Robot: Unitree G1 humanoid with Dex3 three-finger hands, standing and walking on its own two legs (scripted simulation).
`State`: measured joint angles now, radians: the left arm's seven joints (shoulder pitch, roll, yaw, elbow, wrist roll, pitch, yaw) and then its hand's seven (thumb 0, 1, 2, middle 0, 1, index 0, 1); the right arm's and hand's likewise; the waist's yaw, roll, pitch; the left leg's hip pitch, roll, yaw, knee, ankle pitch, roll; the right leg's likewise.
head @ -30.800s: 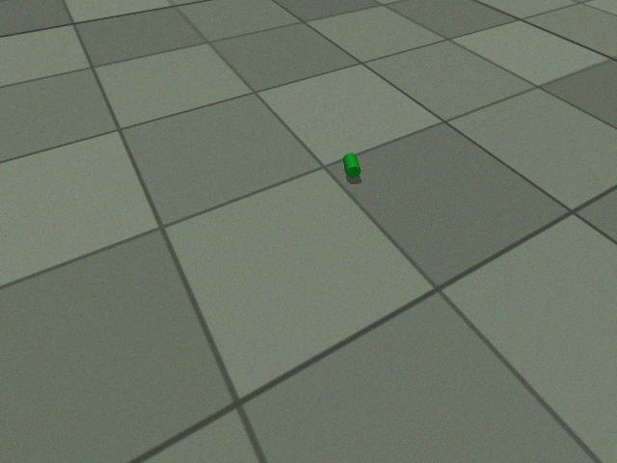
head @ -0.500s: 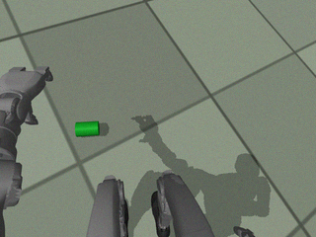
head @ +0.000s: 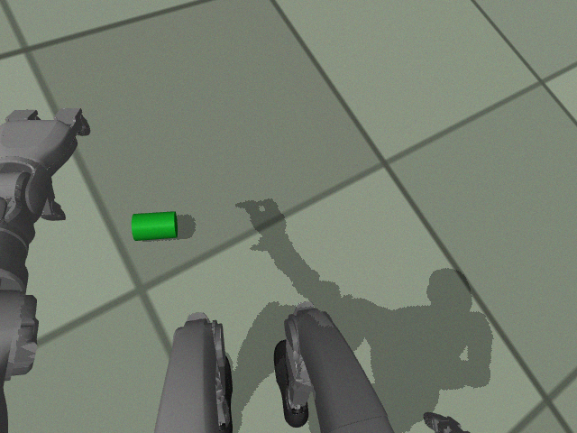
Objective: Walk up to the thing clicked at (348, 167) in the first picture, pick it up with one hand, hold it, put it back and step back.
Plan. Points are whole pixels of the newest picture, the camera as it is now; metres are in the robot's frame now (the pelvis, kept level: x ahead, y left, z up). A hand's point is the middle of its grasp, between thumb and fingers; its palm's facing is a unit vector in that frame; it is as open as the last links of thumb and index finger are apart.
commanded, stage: go down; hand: left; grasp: from above
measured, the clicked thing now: (155, 225) +0.53 +0.23 -0.54
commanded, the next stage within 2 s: approach in 0.34 s
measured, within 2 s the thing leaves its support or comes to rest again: neither
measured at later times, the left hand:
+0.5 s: hand (62, 180) +0.47 +0.28 -0.10, palm faces -0.41 -0.01 -0.91, open 14.2 cm
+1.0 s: hand (128, 214) +0.49 +0.24 -0.30, palm faces -0.48 -0.01 -0.88, open 13.5 cm
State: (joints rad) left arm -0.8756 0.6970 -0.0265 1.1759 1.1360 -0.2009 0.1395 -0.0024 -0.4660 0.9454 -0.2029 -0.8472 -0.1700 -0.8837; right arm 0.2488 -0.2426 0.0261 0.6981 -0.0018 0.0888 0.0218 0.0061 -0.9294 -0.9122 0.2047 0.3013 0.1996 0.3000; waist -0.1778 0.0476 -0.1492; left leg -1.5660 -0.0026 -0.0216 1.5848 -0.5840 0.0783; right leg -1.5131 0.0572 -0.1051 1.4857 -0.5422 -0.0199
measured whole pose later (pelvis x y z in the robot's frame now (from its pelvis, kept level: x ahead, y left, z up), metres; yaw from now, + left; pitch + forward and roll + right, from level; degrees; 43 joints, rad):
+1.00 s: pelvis -0.02 +0.00 -0.14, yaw -3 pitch +40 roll -8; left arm -1.11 0.78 0.01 1.50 1.31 -0.30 0.33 0.00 -0.42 0.84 -0.19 -0.98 -0.20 -0.97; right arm 0.21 -0.27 0.06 0.69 -0.08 0.03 0.09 0.00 -0.92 -0.91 0.20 0.30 0.20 0.30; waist -0.29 0.00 -0.11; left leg -2.07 0.01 0.00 2.03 -0.66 0.10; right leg -2.03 0.04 -0.13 1.94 -0.62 -0.02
